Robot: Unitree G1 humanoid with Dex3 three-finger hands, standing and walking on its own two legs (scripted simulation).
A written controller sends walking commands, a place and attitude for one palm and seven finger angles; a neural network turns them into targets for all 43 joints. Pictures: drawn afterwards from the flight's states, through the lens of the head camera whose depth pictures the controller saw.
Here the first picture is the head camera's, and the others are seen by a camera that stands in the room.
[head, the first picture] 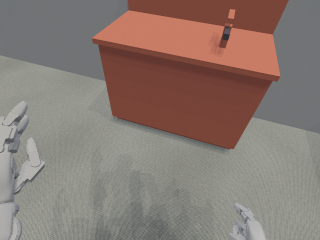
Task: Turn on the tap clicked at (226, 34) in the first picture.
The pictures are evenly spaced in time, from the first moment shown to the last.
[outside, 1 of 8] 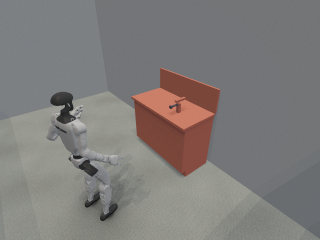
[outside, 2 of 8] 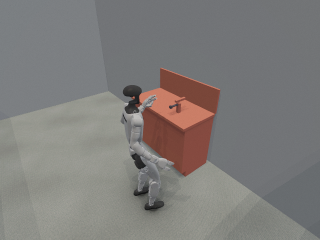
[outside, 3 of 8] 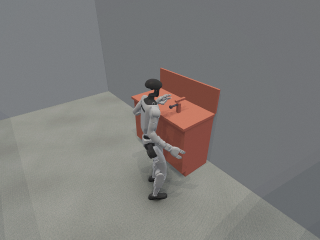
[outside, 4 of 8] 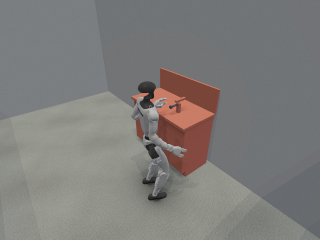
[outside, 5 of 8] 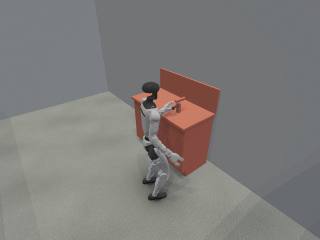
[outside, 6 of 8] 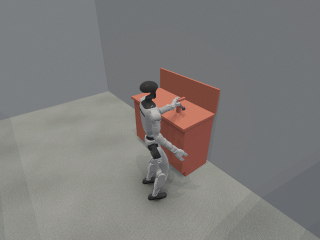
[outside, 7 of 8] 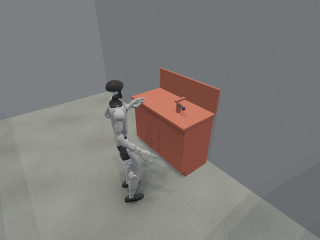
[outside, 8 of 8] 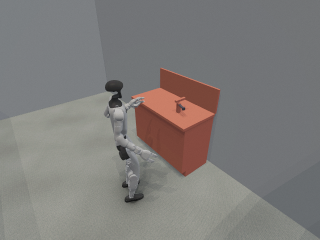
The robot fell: no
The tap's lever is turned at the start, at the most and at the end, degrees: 0 72 72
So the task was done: yes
